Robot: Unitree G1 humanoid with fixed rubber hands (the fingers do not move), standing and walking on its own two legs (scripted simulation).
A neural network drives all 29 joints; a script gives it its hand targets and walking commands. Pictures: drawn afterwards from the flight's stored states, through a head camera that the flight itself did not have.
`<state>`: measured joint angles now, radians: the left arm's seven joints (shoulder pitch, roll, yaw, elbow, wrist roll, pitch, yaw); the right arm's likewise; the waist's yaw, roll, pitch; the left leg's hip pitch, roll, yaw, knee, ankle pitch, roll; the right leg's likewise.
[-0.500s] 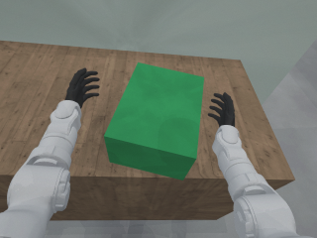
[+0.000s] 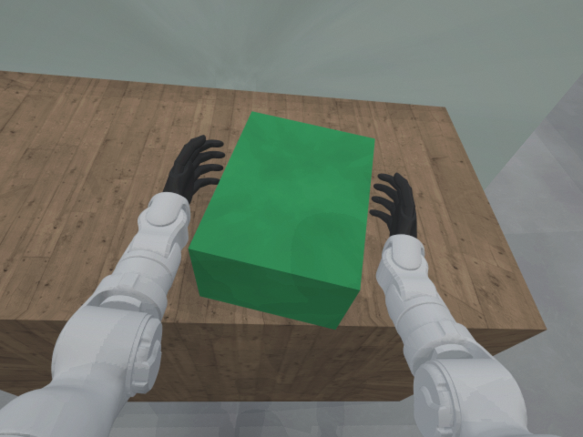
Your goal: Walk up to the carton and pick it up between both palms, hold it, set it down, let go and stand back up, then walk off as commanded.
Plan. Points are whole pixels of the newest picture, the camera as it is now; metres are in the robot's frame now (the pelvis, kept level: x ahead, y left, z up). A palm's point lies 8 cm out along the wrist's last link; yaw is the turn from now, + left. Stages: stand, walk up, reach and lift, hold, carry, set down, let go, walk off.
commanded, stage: reach and lift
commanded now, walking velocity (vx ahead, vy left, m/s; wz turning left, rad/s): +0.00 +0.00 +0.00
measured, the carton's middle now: (291, 214) +0.45 +0.02 +0.00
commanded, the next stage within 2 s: none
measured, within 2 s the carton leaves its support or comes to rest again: leaves its support in 1.66 s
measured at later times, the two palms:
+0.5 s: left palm (182, 190) +0.42 +0.18 +0.07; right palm (399, 234) +0.39 -0.13 +0.06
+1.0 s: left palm (182, 190) +0.42 +0.18 +0.07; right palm (399, 234) +0.39 -0.13 +0.06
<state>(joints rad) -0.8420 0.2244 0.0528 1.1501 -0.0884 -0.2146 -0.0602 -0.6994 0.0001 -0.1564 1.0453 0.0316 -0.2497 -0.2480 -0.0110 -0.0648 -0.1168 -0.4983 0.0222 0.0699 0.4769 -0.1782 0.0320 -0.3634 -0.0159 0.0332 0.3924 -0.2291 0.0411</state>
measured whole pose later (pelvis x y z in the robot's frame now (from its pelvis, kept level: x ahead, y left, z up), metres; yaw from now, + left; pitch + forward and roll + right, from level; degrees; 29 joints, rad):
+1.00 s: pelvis +0.00 +0.00 +0.00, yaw +0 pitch +10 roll -2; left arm -0.85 0.18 0.25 1.17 0.14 -0.24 -0.10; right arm -0.70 0.10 -0.46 1.05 -0.30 -0.32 -0.22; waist -0.01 -0.06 -0.10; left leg -0.48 0.02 0.07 0.48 -0.18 0.03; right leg -0.34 -0.02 0.03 0.39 -0.23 0.04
